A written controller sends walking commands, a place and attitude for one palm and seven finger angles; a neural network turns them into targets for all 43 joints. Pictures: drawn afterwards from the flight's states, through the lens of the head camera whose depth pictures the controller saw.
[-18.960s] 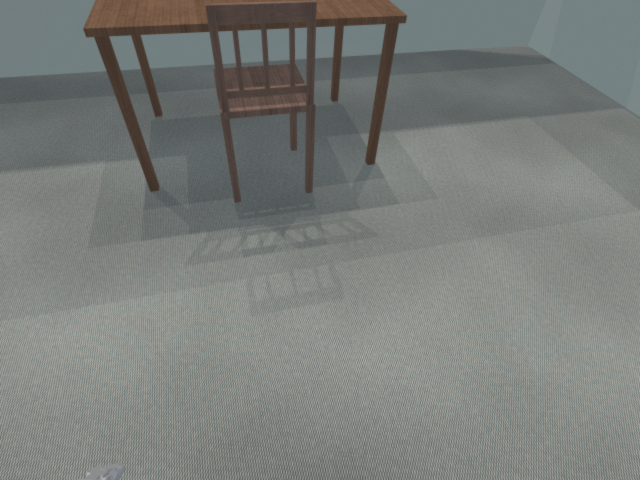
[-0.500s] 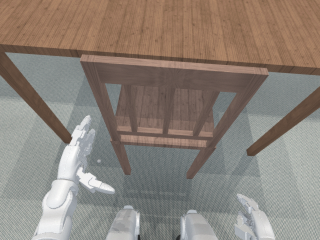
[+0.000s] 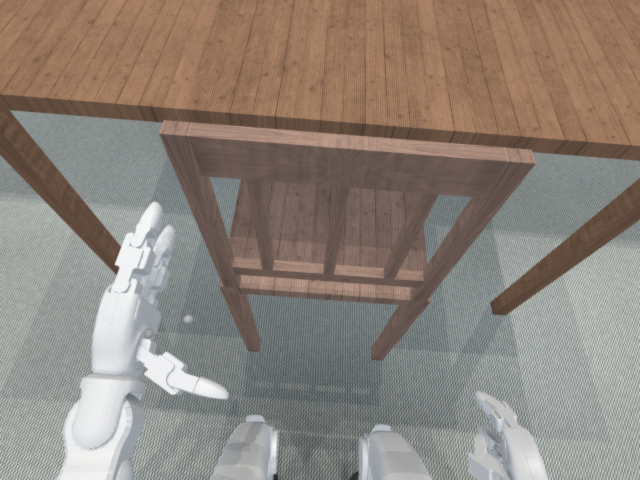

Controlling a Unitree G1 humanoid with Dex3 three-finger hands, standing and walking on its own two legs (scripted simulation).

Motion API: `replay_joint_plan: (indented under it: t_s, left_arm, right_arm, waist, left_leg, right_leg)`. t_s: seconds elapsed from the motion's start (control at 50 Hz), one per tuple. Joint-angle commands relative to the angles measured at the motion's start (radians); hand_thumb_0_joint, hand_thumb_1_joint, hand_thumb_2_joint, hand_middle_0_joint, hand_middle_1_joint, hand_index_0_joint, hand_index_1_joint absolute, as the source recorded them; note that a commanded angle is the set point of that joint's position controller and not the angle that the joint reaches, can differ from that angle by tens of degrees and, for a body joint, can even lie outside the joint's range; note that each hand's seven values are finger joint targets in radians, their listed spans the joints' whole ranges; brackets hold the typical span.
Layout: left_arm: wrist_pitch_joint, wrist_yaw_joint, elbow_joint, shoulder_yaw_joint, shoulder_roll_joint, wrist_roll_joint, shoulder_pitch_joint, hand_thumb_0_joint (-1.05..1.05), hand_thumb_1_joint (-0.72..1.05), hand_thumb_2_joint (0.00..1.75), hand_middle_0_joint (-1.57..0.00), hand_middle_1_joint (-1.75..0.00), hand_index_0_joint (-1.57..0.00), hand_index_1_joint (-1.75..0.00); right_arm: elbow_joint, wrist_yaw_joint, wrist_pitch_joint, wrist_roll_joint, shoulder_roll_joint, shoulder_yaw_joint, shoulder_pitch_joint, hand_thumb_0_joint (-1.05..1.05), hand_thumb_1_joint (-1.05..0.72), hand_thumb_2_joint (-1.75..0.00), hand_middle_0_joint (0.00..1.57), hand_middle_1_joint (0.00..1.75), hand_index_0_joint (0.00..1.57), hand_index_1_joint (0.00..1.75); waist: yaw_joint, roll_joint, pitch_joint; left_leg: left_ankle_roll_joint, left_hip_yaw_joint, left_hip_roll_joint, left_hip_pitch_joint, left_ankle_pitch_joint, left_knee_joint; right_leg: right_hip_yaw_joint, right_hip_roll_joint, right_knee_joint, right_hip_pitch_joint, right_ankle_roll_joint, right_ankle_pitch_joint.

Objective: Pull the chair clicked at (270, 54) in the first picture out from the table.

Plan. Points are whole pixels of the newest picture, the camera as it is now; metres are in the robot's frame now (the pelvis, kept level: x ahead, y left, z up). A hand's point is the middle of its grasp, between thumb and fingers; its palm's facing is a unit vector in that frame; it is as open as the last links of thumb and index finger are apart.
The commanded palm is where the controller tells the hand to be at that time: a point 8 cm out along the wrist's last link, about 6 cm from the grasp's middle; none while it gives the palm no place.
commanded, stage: aim the fingers beside a spindle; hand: left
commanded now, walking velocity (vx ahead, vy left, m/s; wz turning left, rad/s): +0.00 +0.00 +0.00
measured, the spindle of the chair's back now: (334, 233) +0.43 -0.01 +0.00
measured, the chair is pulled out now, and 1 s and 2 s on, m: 0.00 0.00 0.00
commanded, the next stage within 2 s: push the fingers through the gap in 1.02 s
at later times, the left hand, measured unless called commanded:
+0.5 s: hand (195, 324) +0.30 +0.16 -0.02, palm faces -0.03 -1.00 -0.02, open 17.0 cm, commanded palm +0.28 +0.20 +0.01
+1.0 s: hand (197, 323) +0.28 +0.14 +0.05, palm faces -0.06 -1.00 -0.04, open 16.9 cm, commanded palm +0.29 +0.22 +0.03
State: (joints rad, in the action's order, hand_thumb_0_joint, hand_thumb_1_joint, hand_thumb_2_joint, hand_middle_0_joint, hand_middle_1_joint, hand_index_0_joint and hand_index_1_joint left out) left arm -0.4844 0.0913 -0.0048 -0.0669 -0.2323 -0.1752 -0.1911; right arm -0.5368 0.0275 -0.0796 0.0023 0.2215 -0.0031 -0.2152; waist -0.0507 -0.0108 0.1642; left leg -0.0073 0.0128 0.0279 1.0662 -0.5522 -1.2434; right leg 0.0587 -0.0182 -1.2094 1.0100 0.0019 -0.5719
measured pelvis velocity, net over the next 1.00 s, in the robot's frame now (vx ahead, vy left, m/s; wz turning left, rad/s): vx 0.00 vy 0.00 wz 0.00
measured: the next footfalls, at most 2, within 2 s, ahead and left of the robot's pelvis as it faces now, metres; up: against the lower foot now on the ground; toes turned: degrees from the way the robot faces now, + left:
none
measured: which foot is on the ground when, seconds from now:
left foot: down 0.00-1.00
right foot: down 0.00-1.00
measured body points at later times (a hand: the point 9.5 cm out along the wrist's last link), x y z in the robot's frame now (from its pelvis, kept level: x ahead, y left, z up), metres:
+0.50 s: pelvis -0.01 -0.01 -0.01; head +0.10 +0.00 +0.43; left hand +0.30 +0.22 -0.01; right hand +0.16 -0.25 -0.11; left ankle +0.02 +0.11 -0.63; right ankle +0.00 -0.12 -0.63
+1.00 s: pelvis +0.00 +0.00 +0.00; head +0.11 +0.02 +0.43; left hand +0.28 +0.20 +0.05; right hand +0.16 -0.25 -0.10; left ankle +0.02 +0.11 -0.63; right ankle +0.00 -0.12 -0.63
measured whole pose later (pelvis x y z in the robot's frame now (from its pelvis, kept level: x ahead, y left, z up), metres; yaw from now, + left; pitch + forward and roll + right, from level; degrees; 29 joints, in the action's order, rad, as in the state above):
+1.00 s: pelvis +0.00 +0.00 +0.00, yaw +0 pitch +22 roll -2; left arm -0.48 0.11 0.03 -0.06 -0.23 -0.18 -0.17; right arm -0.55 0.04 -0.09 0.00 0.23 0.00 -0.21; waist -0.06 -0.01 0.15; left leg 0.00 0.02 0.03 1.07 -0.55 -1.25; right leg 0.06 -0.02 -1.22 1.02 0.00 -0.57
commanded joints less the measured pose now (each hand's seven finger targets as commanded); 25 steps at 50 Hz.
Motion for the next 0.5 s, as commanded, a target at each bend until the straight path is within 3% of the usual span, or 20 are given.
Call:
replay_joint_plan:
  t_s: [0.0, 0.02, 0.04, 0.08, 0.12, 0.14, 0.18, 0.22, 0.24, 0.28, 0.3, 0.34, 0.38, 0.4, 0.42, 0.46, 0.48]
  left_arm:
    - [0.031, 0.005, 0.271, -0.042, -0.016, 0.019, 0.152, 0.0, -0.5, 0.3, -0.06, -0.08, -0.06, -0.08]
    - [0.063, 0.047, 0.323, -0.005, 0.021, 0.012, 0.163, 0.0, -0.5, 0.3, -0.06, -0.08, -0.06, -0.08]
    - [0.087, 0.092, 0.323, 0.023, 0.036, -0.003, 0.193, 0.0, -0.5, 0.3, -0.06, -0.08, -0.06, -0.08]
    - [0.11, 0.161, 0.288, 0.065, 0.055, -0.031, 0.219, 0.0, -0.5, 0.3, -0.06, -0.08, -0.06, -0.08]
    - [0.062, 0.173, 0.048, 0.061, 0.007, -0.046, 0.317, 0.0, -0.5, 0.3, -0.06, -0.08, -0.06, -0.08]
    - [0.017, 0.153, -0.14, -0.005, -0.082, -0.052, 0.362, 0.0, -0.5, 0.3, -0.06, -0.08, -0.06, -0.08]
    - [-0.067, 0.078, -0.389, -0.091, -0.181, -0.062, 0.272, 0.0, -0.5, 0.3, -0.06, -0.08, -0.06, -0.08]
    - [-0.108, -0.023, -0.42, -0.186, -0.267, -0.041, 0.198, 0.0, -0.5, 0.3, -0.06, -0.08, -0.06, -0.08]
    - [-0.108, -0.059, -0.364, -0.167, -0.223, -0.025, 0.198, 0.0, -0.5, 0.3, -0.06, -0.08, -0.06, -0.08]
    - [-0.07, -0.09, -0.105, -0.142, -0.15, 0.014, 0.19, 0.0, -0.5, 0.3, -0.06, -0.08, -0.06, -0.08]
    - [-0.034, -0.083, 0.057, -0.115, -0.106, 0.029, 0.176, 0.0, -0.5, 0.3, -0.06, -0.08, -0.06, -0.08]
    - [0.05, -0.018, 0.309, -0.03, -0.008, 0.036, 0.172, 0.0, -0.5, 0.3, -0.06, -0.08, -0.06, -0.08]
    - [0.115, 0.074, 0.357, 0.001, -0.003, 0.005, 0.233, 0.0, -0.5, 0.3, -0.06, -0.08, -0.06, -0.08]
    - [0.134, 0.119, 0.361, 0.023, 0.017, -0.012, 0.232, 0.0, -0.5, 0.3, -0.06, -0.08, -0.06, -0.08]
    - [0.134, 0.151, 0.334, 0.039, 0.032, -0.029, 0.234, 0.0, -0.5, 0.3, -0.06, -0.08, -0.06, -0.08]
    - [0.077, 0.171, 0.099, 0.018, -0.023, -0.049, 0.32, 0.0, -0.5, 0.3, -0.06, -0.08, -0.06, -0.08]
    - [0.028, 0.156, -0.068, -0.014, -0.074, -0.06, 0.377, 0.0, -0.5, 0.3, -0.06, -0.08, -0.06, -0.08]
  right_arm:
    - [0.083, -0.015, -0.003, 0.007, 0.17, 0.044, 0.021, 0.0, -0.9, -0.9, 0.2, 0.3, 0.2, 0.3]
    - [0.094, -0.016, 0.001, 0.021, 0.177, 0.046, 0.028, 0.0, -0.9, -0.9, 0.2, 0.3, 0.2, 0.3]
    - [0.115, -0.012, 0.001, 0.036, 0.192, 0.047, 0.031, 0.0, -0.9, -0.9, 0.2, 0.3, 0.2, 0.3]
    - [0.139, -0.002, -0.005, 0.044, 0.198, 0.056, 0.014, 0.0, -0.9, -0.9, 0.2, 0.3, 0.2, 0.3]
    - [0.165, 0.008, -0.021, 0.034, 0.183, 0.063, 0.021, 0.0, -0.9, -0.9, 0.2, 0.3, 0.2, 0.3]
    - [0.172, 0.014, -0.032, 0.026, 0.176, 0.069, 0.016, 0.0, -0.9, -0.9, 0.2, 0.3, 0.2, 0.3]
    - [0.166, 0.021, -0.058, 0.015, 0.15, 0.061, -0.006, 0.0, -0.9, -0.9, 0.2, 0.3, 0.2, 0.3]
    - [0.129, 0.023, -0.063, 0.002, 0.141, 0.051, -0.014, 0.0, -0.9, -0.9, 0.2, 0.3, 0.2, 0.3]
    - [0.116, 0.02, -0.056, -0.004, 0.128, 0.044, -0.001, 0.0, -0.9, -0.9, 0.2, 0.3, 0.2, 0.3]
    - [0.097, 0.002, -0.033, -0.005, 0.132, 0.041, 0.023, 0.0, -0.9, -0.9, 0.2, 0.3, 0.2, 0.3]
    - [0.082, -0.005, -0.018, -0.002, 0.142, 0.041, 0.027, 0.0, -0.9, -0.9, 0.2, 0.3, 0.2, 0.3]
    - [0.088, -0.017, 0.007, 0.008, 0.165, 0.041, 0.03, 0.0, -0.9, -0.9, 0.2, 0.3, 0.2, 0.3]
    - [0.121, -0.008, 0.018, 0.04, 0.193, 0.042, 0.041, 0.0, -0.9, -0.9, 0.2, 0.3, 0.2, 0.3]
    - [0.133, -0.001, 0.014, 0.048, 0.199, 0.046, 0.03, 0.0, -0.9, -0.9, 0.2, 0.3, 0.2, 0.3]
    - [0.144, 0.0, 0.008, 0.048, 0.197, 0.05, 0.018, 0.0, -0.9, -0.9, 0.2, 0.3, 0.2, 0.3]
    - [0.167, 0.01, -0.007, 0.036, 0.185, 0.058, 0.025, 0.0, -0.9, -0.9, 0.2, 0.3, 0.2, 0.3]
    - [0.174, 0.015, -0.021, 0.03, 0.172, 0.062, 0.028, 0.0, -0.9, -0.9, 0.2, 0.3, 0.2, 0.3]
  waist:
    - [-0.063, 0.079, 0.1]
    - [-0.062, 0.105, 0.066]
    - [-0.052, 0.109, 0.101]
    - [-0.042, 0.061, 0.191]
    - [-0.029, -0.021, 0.36]
    - [0.005, -0.086, 0.498]
    - [0.057, -0.181, 0.605]
    - [0.066, -0.2, 0.559]
    - [0.044, -0.168, 0.502]
    - [-0.001, -0.08, 0.319]
    - [-0.027, -0.025, 0.218]
    - [-0.058, 0.092, 0.108]
    - [-0.04, 0.108, 0.114]
    - [-0.039, 0.097, 0.143]
    - [-0.035, 0.072, 0.194]
    - [-0.017, 0.014, 0.363]
    - [0.004, -0.058, 0.454]
  left_leg:
    - [-0.008, 0.025, -0.016, -0.084, 0.151, 0.108]
    - [-0.014, 0.021, -0.021, -0.069, 0.113, 0.119]
    - [-0.018, 0.017, -0.027, -0.075, 0.097, 0.131]
    - [-0.023, 0.017, -0.027, -0.114, 0.136, 0.127]
    - [-0.028, 0.022, -0.02, -0.208, 0.245, 0.108]
    - [-0.025, 0.028, -0.016, -0.306, 0.344, 0.118]
    - [-0.008, 0.032, -0.01, -0.477, 0.532, 0.145]
    - [0.009, 0.045, -0.004, -0.484, 0.595, 0.156]
    - [0.006, 0.046, -0.004, -0.453, 0.578, 0.152]
    - [-0.002, 0.04, -0.006, -0.297, 0.419, 0.131]
    - [-0.002, 0.034, -0.008, -0.214, 0.311, 0.12]
    - [-0.01, 0.016, -0.021, -0.083, 0.134, 0.11]
    - [-0.018, 0.008, -0.034, -0.064, 0.064, 0.136]
    - [-0.022, 0.006, -0.033, -0.079, 0.079, 0.137]
    - [-0.024, 0.006, -0.031, -0.096, 0.114, 0.127]
    - [-0.029, 0.01, -0.025, -0.178, 0.228, 0.112]
    - [-0.028, 0.013, -0.021, -0.258, 0.307, 0.118]
  right_leg:
    - [0.015, 0.024, 0.142, -0.02, -0.013, 0.164]
    - [0.007, 0.023, 0.167, -0.021, -0.017, 0.131]
    - [0.0, 0.019, 0.178, -0.055, -0.018, 0.114]
    - [-0.011, 0.012, 0.177, -0.1, -0.024, 0.158]
    - [-0.017, 0.007, 0.14, -0.139, -0.025, 0.258]
    - [-0.022, 0.003, 0.13, -0.19, -0.029, 0.326]
    - [-0.015, 0.008, 0.121, -0.212, -0.039, 0.41]
    - [-0.002, 0.016, 0.104, -0.176, -0.043, 0.415]
    - [0.002, 0.016, 0.1, -0.156, -0.038, 0.409]
    - [0.011, 0.019, 0.102, -0.112, -0.026, 0.336]
    - [0.016, 0.023, 0.112, -0.065, -0.021, 0.271]
    - [0.008, 0.023, 0.153, -0.031, -0.012, 0.147]
    - [-0.02, 0.017, 0.203, -0.081, -0.018, 0.067]
    - [-0.027, 0.014, 0.21, -0.103, -0.02, 0.088]
    - [-0.031, 0.01, 0.199, -0.124, -0.024, 0.131]
    - [-0.033, 0.005, 0.161, -0.181, -0.024, 0.257]
    - [-0.033, 0.004, 0.149, -0.212, -0.026, 0.322]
